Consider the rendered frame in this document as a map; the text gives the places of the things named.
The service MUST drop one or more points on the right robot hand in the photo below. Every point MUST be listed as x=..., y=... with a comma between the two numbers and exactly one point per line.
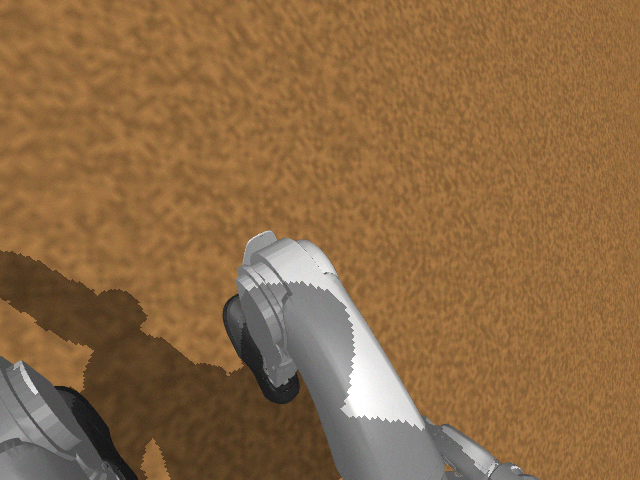
x=469, y=459

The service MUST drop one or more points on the right robot arm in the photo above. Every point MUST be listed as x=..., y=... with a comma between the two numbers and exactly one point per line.
x=510, y=471

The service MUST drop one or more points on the right robot foot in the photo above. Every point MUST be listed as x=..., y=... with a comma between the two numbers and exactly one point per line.
x=237, y=330

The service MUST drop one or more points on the left robot foot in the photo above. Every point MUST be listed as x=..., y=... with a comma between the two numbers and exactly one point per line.
x=96, y=430

